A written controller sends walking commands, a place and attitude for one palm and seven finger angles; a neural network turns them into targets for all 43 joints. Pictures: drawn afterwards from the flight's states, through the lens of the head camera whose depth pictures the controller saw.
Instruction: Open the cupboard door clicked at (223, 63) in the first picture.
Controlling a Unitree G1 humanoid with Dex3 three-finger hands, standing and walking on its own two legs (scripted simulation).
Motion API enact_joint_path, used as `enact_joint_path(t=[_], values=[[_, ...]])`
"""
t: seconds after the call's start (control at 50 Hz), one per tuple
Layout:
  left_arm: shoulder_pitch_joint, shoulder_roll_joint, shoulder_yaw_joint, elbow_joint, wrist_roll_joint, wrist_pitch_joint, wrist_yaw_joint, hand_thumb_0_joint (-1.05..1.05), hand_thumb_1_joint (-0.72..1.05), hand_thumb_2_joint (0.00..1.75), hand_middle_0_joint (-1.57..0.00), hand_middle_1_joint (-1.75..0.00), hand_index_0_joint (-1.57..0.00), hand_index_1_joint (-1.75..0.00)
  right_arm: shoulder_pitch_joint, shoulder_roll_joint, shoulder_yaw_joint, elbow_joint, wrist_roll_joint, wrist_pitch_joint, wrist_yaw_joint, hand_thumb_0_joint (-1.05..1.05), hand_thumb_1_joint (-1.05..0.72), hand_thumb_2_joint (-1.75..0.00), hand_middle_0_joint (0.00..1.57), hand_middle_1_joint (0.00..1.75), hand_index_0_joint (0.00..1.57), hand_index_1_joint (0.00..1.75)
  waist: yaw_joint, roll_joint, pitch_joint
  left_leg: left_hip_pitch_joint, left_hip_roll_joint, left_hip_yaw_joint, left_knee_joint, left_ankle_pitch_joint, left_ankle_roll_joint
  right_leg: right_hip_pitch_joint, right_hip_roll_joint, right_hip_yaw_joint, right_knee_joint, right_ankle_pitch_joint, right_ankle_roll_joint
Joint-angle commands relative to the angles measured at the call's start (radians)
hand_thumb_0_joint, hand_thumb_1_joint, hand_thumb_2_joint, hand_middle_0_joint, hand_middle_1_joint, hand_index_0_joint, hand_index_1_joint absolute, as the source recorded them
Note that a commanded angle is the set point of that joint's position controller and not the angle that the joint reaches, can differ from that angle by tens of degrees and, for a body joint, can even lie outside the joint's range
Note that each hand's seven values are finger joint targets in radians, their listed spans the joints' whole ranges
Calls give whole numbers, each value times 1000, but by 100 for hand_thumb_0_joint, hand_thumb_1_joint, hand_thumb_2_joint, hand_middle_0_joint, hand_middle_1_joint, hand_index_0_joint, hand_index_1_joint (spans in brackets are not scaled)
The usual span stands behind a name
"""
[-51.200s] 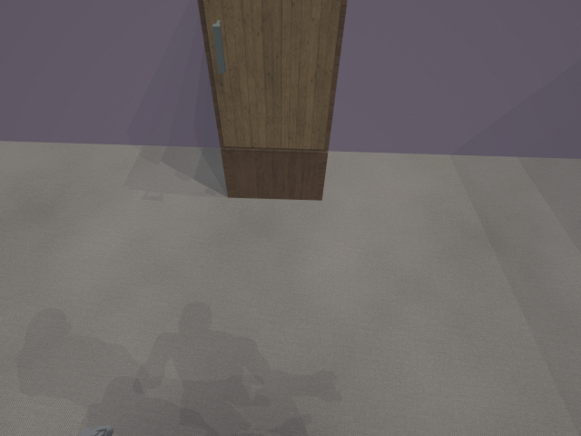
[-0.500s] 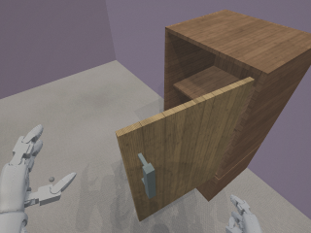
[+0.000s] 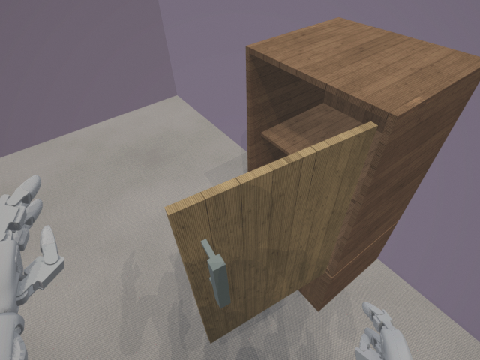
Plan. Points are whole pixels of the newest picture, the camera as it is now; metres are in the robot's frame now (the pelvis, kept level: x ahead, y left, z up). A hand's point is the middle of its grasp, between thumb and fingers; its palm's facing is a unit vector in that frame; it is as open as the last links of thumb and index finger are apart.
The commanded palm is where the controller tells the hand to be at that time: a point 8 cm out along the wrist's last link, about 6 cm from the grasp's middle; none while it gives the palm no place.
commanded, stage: draw the hand back to the body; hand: left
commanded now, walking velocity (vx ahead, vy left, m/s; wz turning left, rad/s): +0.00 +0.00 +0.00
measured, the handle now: (214, 273) +0.27 +0.09 -0.02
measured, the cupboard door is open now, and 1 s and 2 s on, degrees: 83 83 83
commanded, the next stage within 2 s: step back with the hand held close in 0.10 s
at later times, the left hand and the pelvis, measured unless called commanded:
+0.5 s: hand (50, 265) +0.18 +0.27 +0.15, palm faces +0.36 -0.79 -0.50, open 7.5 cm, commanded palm +0.12 +0.31 +0.17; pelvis -0.03 +0.02 +0.00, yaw -2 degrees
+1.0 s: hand out of the picture +0.10 +0.30 +0.15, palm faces +0.46 -0.75 -0.47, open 7.5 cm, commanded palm +0.03 +0.33 +0.17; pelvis -0.11 +0.03 -0.02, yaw +1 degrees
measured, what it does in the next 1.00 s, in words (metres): shifts its weight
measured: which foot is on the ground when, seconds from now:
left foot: down 0.00-1.00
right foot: down 0.00-1.00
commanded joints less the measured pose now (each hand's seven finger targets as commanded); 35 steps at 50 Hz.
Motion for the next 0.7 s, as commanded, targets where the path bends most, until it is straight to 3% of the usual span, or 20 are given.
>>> enact_joint_path(t=[0.0,0.08,0.1,0.18,0.2,0.22,0.24,0.26,0.28,0.3,0.36,0.38,0.44,0.46,0.48,0.58,0.68], values=[[-101,207,140,-212,-1,-70,23,0,90,90,-20,-30,-20,-30,-139,-86,-36,-162,2,-59,-8,0,-90,-90,20,30,20,30,0,5,-63,-72,-19,24,-56,267,35,79,-20,31,-67,202,2],[-100,198,130,-192,-1,-73,20,0,90,90,-20,-30,-20,-30,-144,-90,-39,-156,3,-62,-7,0,-90,-90,20,30,20,30,0,-10,-41,-73,-19,25,-61,244,36,69,-17,35,-85,174,2],[-96,187,123,-171,-4,-72,19,0,90,90,-20,-30,-20,-30,-144,-86,-38,-156,3,-60,-8,0,-90,-90,20,30,20,30,-3,-38,-27,-76,-16,25,-66,226,38,59,-18,34,-88,153,6],[-110,195,127,-177,0,-76,19,0,90,90,-20,-30,-20,-30,-148,-90,-39,-151,3,-63,-7,0,-90,-90,20,30,20,30,0,-11,-27,-73,-19,24,-69,209,38,58,-16,38,-100,127,3],[-200,210,125,-218,1,-83,22,0,90,90,-20,-30,-20,-30,-154,-89,-38,-150,4,-65,-8,0,-90,-90,20,30,20,30,-9,15,-47,-61,-22,26,-70,195,39,55,-20,44,-103,115,4],[-270,316,248,-227,7,-124,29,0,90,90,-20,-30,-20,-30,-124,-106,-33,-183,9,-44,-9,0,-90,-90,20,30,20,30,-54,-74,36,-137,-8,11,-40,122,48,-53,-60,148,-158,154,0],[-144,245,201,-129,9,-124,18,0,90,90,-20,-30,-20,-30,-126,-95,-39,-162,4,-26,-9,0,-90,-90,20,30,20,30,-58,-121,9,-116,-14,7,-12,115,52,-64,-82,156,-171,158,-2],[-93,214,168,-125,13,-125,12,0,90,90,-20,-30,-20,-30,-123,-102,-42,-171,0,-11,-4,0,-90,-90,20,30,20,30,-60,-121,-9,-109,-16,14,-3,130,49,-67,-91,156,-170,177,-4],[-89,216,169,-155,16,-137,12,0,90,90,-20,-30,-20,-30,-134,-106,-44,-175,-4,-1,-5,0,-90,-90,20,30,20,30,-58,-56,-36,-109,-14,14,-18,163,46,-48,-93,141,-147,231,-7],[-61,210,162,-168,17,-141,14,0,90,90,-20,-30,-20,-30,-130,-109,-44,-180,-6,5,-5,0,-90,-90,20,30,20,30,-60,-28,-70,-111,-5,10,-35,197,42,-21,-86,126,-115,271,-5],[-3,225,179,-209,17,-142,24,0,90,90,-20,-30,-20,-30,-127,-115,-54,-203,-4,28,-5,0,-90,-90,20,30,20,30,-59,-23,-152,-129,13,10,-41,316,37,43,-71,99,-41,397,6],[5,243,196,-224,18,-143,29,0,90,90,-20,-30,-20,-30,-133,-118,-56,-206,-6,34,-9,0,-90,-90,20,30,20,30,-56,11,-168,-138,17,0,-46,363,33,64,-71,84,-13,435,5],[54,255,217,-245,16,-139,37,0,90,90,-20,-30,-20,-30,-135,-108,-64,-232,0,55,-10,0,-90,-90,20,30,20,30,-57,-23,-191,-179,29,-2,-36,397,32,80,-63,84,32,493,11],[66,256,223,-243,15,-139,39,0,90,90,-20,-30,-20,-30,-135,-105,-65,-235,2,60,-10,0,-90,-90,20,30,20,30,-58,-45,-194,-196,30,-3,-33,375,32,80,-64,85,36,489,14],[70,274,239,-251,16,-141,44,0,90,90,-20,-30,-20,-30,-138,-111,-68,-234,1,65,-13,0,-90,-90,20,30,20,30,-55,-9,-201,-221,29,-12,-38,361,33,99,-68,85,49,492,10],[65,261,235,-270,24,-148,53,0,90,90,-20,-30,-20,-30,-134,-116,-70,-246,4,66,-19,0,-90,-90,20,30,20,30,-56,16,-141,-370,52,-41,-82,180,58,107,-45,86,99,375,23],[27,247,230,-283,43,-164,60,0,90,90,-20,-30,-20,-30,-119,-124,-71,-250,6,43,-21,0,-90,-90,20,30,20,30,-59,47,-74,-591,78,-76,-129,-148,97,153,-31,100,179,247,30]])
